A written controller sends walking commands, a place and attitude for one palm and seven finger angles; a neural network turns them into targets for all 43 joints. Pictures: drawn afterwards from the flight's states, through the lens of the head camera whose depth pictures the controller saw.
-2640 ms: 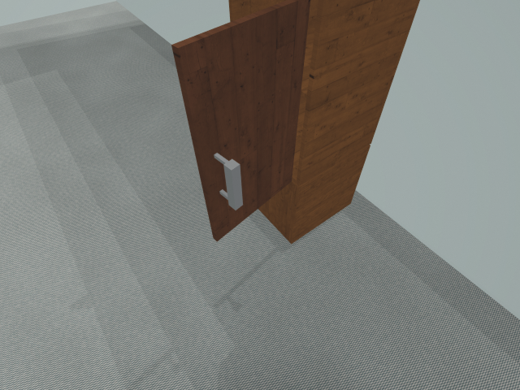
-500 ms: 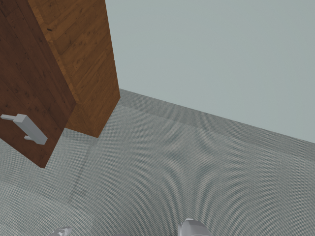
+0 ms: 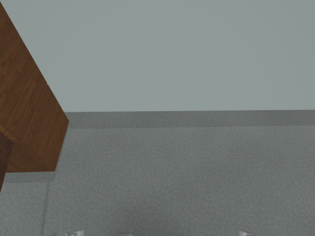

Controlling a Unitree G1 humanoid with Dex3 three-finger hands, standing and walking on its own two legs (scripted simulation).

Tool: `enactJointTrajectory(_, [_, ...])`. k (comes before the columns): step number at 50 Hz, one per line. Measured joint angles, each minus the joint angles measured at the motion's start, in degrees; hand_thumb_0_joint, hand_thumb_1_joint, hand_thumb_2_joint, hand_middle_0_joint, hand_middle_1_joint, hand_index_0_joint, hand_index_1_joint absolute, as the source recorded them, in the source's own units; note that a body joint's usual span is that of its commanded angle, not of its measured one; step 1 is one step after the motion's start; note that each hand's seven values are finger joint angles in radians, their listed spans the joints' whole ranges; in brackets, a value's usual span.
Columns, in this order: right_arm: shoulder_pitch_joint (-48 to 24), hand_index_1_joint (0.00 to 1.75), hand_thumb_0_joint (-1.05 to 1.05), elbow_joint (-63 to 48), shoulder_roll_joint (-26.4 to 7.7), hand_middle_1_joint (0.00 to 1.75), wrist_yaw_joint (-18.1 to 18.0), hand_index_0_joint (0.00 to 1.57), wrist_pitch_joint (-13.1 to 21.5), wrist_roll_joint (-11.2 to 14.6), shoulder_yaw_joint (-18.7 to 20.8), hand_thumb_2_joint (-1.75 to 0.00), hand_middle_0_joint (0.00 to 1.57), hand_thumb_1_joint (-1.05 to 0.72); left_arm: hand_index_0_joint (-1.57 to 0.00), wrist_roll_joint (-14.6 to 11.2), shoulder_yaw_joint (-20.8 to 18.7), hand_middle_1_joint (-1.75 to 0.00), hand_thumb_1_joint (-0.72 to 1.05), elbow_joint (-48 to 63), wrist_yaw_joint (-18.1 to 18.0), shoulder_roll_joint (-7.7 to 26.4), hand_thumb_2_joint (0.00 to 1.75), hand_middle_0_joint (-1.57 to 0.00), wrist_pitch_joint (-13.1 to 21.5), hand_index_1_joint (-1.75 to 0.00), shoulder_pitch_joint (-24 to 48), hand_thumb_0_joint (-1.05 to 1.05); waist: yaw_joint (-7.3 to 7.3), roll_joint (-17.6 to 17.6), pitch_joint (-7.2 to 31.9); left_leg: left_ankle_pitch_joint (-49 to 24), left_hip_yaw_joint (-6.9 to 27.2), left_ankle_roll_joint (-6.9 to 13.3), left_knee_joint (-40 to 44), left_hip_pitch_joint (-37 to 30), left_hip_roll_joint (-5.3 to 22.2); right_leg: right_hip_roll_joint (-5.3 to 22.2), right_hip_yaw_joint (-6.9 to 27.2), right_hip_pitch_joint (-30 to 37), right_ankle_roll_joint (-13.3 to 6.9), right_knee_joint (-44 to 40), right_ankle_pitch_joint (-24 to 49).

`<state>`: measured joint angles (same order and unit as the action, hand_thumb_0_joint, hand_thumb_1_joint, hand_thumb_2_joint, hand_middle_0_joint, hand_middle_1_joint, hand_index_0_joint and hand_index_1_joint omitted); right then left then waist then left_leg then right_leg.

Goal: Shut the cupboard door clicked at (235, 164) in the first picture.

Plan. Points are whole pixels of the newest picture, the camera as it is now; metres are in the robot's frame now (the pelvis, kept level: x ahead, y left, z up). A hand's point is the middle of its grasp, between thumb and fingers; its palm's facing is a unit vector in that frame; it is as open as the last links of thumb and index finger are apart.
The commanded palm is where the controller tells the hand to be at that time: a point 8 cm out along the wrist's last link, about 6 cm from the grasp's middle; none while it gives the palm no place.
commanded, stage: walk around to get in front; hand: left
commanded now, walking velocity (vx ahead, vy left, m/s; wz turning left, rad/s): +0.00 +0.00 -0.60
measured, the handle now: out of the picture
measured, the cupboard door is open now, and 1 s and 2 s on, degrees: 99 99 99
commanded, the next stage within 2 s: none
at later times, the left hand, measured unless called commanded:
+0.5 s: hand (115, 225) +0.16 +0.13 -0.15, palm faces -0.28 -0.92 -0.28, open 7.3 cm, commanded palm none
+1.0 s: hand (130, 200) +0.23 +0.10 -0.16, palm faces -0.52 -0.83 -0.19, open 7.3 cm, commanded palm none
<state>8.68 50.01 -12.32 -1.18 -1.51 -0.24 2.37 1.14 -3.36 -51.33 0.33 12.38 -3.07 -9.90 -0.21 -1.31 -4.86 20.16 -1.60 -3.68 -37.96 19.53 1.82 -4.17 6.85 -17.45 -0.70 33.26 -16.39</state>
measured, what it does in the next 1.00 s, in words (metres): steps on the spot, turning right: left foot, then right foot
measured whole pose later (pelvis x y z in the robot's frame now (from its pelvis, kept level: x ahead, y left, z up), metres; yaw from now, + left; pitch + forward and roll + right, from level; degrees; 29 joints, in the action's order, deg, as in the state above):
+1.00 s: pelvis +0.04 -0.03 +0.02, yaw -35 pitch +2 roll -3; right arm 12.4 50.3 -10.4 -1.9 -0.1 -1.7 0.4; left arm 1.2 -5.5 -51.6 2.2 15.5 -4.1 -9.1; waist -1.3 -1.5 -5.5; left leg 15.6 -8.2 0.3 -27.5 13.3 6.4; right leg 0.6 -0.2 -28.4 3.3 64.2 -24.6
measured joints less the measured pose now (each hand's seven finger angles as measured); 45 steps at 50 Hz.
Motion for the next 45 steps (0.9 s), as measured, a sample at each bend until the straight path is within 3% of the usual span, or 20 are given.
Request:
enactJointTrajectory(1, [0.48, 0.3, 0.0, -0.32, 0.05, 0.3, -0.08, 0.2, 0.69, -0.15, -0.23, -0.9, 0.2, -0.91, -0.21, -0.26, -0.14, -0.3, 0.91, 0.08, 0.06, 0.07, 0.9, -0.2, -0.3, -0.3, -0.33, 0.01, 0.14, 0.24, 0.75, -1.51, 0.2, 1.26, 3.95, -1.32, 0.35, -0.69, 0.16, -1.12, 0.22, 1.58, -0.82])
enactJointTrajectory(4, [1.21, 0.3, 0.0, -0.25, 1.32, 0.3, -0.38, 0.2, 1.38, -1.07, -1.3, -0.9, 0.2, -0.91, -0.2, -0.24, -0.91, -0.3, 0.91, -0.3, 0.61, 1.25, 0.9, -0.2, -1.19, -0.3, 0.43, 0.01, -0.35, -1.26, 0.19, -2.28, -1.92, 3.82, 3.21, -1.56, 1.01, -0.25, -1.91, -6.63, 1.3, 16.78, -11.26])
enactJointTrajectory(7, [2.87, 0.3, 0.0, -0.19, 1.87, 0.3, -0.61, 0.2, 1.26, -1.61, -1.96, -0.9, 0.2, -0.91, -0.2, 0.1, -1.7, -0.3, 0.91, -0.22, 1.54, 1.99, 0.9, -0.2, -1.15, -0.3, 0.72, 0.01, -0.66, -0.85, -0.14, -3.68, -3.41, 3.71, 6.47, -3.62, 2.77, 1.4, -5.22, -10.61, 2.7, 29.11, -10.87])
enactJointTrajectory(9, [3.65, 0.3, 0.0, 0.13, 1.83, 0.3, -0.62, 0.2, 1.03, -1.69, -2.03, -0.9, 0.2, -0.91, -0.2, 0.06, -1.95, -0.3, 0.91, 0.11, 1.91, 2.23, 0.9, -0.2, -1.12, -0.3, 0.69, 0.01, -0.93, -0.21, -0.35, -4.52, -4.51, 3.34, 8.49, -4.79, 3.9, 3.01, -6.67, -11.18, 3.36, 30.77, -9.62])
enactJointTrajectory(13, [4.48, 0.3, 0.0, 0.76, 1.21, 0.3, -0.33, 0.2, 0.98, -1.74, -1.43, -0.9, 0.2, -0.91, -0.2, -0.05, -1.84, -0.3, 0.91, 0.06, 2.22, 2.33, 0.9, -0.19, -1.23, -0.3, 0.79, 0.01, -0.68, 1.16, -0.94, -4.4, -7.12, 2.35, 9.33, -5.88, 5.98, 5.52, -8.81, -8.32, 3.72, 22.04, -9.17])
enactJointTrajectory(16, [4.86, 0.3, 0.0, 1.11, 0.27, 0.3, 0.06, 0.2, 0.9, -1.67, -0.71, -0.9, 0.2, -0.91, -0.2, -0.1, -1.38, -0.3, 0.91, -0.28, 2.29, 2.16, 0.9, -0.19, -0.91, -0.3, 1.18, 0.01, -0.01, 2.23, -1.49, -2.73, -9.28, 1.24, 7.06, -5.87, 7.57, 5.85, -10.32, -4.34, 3.04, 11.87, -8.5])
enactJointTrajectory(18, [5.52, 0.3, 0.0, 1.31, -0.58, 0.3, 0.3, 0.2, 0.7, -1.38, -0.18, -0.9, 0.2, -0.9, -0.2, -0.12, -0.99, -0.3, 0.91, -0.22, 2.33, 2.14, 0.9, -0.19, -0.36, -0.3, 1.27, 0.01, 0.35, 2.79, -1.4, -0.61, -10.54, 0.16, 3.65, -5.22, 8.65, 5.56, -11.36, -0.45, 2.11, 2.95, -2.74])
enactJointTrajectory(19, [5.89, 0.3, 0.0, 1.45, -1.08, 0.3, 0.44, 0.2, 0.45, -1.06, 0.15, -0.9, 0.2, -0.9, -0.2, 0.03, -0.8, -0.3, 0.91, -0.15, 2.18, 2.18, 0.9, -0.19, 0.23, -0.3, 1.24, 0.01, 0.43, 2.91, -1.16, 0.7, -10.8, -0.12, 0.5, -4.07, 9.15, 5.37, -11.21, 0.77, 0.1, 0.28, -0.37])
enactJointTrajectory(22, [4.42, 0.3, 0.01, 2.94, -3.01, 0.3, -0.12, 0.2, -1.55, -0.57, 0.96, -0.9, 0.2, -0.91, -0.2, -0.14, -0.19, -0.3, 0.91, -0.39, 0.99, 0.61, 0.9, -0.19, 1.38, -0.3, 1.8, 0.01, 0.89, 4.77, -2.14, 9.99, -4.21, -0.31, -15.59, 1.99, 7.11, 4.16, -10.38, 0.15, -1.48, 2.94, -2.81])
enactJointTrajectory(26, [2.51, 0.3, 0.01, 3.35, -3.13, 0.3, -0.18, 0.2, -2.34, -0.49, 1.21, -0.9, 0.2, -0.91, -0.2, -0.25, -0.08, -0.3, 0.91, -0.16, -0.19, -0.22, 0.9, -0.2, 1.22, -0.3, 0.8, 0.01, 0.39, 3.43, -1.82, 6.54, -1.36, -1.05, -24.93, 7.31, 4.33, 3.36, -7.69, 1.75, -1.46, -0.82, -0.99])
enactJointTrajectory(34, [-0.77, 0.3, 0.01, 1.13, -1.16, 0.3, 0.13, 0.2, -1.34, -0.25, 0.87, -0.9, 0.2, -0.91, -0.2, 0.07, 0.05, -0.3, 0.91, -0.61, -0.05, -0.29, 0.9, -0.2, 0.86, -0.3, -0.69, 0.01, -0.44, 0.98, -0.75, 3.72, 0.55, -1.21, -13.26, 5.99, 1.43, 0.9, -2.96, 2.49, -1.66, -3.71, 0.85])
enactJointTrajectory(39, [-0.74, 0.3, 0.01, 0.09, 0.12, 0.3, -0.18, 0.2, 0.32, 0.05, -0.03, -0.9, 0.2, -0.91, -0.21, -0.28, -0.63, -0.3, 0.91, -0.76, -0.11, 0.46, 0.9, -0.2, 0.21, -0.3, -1.2, 0.01, -0.76, -0.11, 0.63, -1.84, 0.47, 0.31, 3.64, -0.9, -0.04, -0.96, -0.7, 0.53, -0.42, -0.44, -0.92])
enactJointTrajectory(42, [0.01, 0.3, 0.0, -0.11, 1.27, 0.3, -0.38, 0.2, 1.21, -0.9, -1.09, -0.9, 0.2, -0.91, -0.2, -0.4, -1.31, -0.3, 0.91, -1.06, 0.26, 1.65, 0.9, -0.2, -0.76, -0.3, -0.32, 0.01, -1.1, -1.63, 0.3, -2.4, -1.64, 4.11, 3.73, -1.45, 0.45, -0.78, -1.91, -4.72, 0.81, 13.98, -10.96])
enactJointTrajectory(45, [1.63, 0.3, 0.0, -0.39, 1.85, 0.3, -0.75, 0.2, 1.35, -1.46, -1.9, -0.9, 0.2, -0.91, -0.2, 0.08, -1.91, -0.3, 0.91, -0.88, 1.14, 2.45, 0.9, -0.2, -0.85, -0.3, 0.24, 0.01, -1.13, -1.32, -0.05, -3.29, -3.3, 4.7, 6.75, -3.51, 2.14, 0.82, -4.93, -9.49, 2.41, 28.43, -11.6])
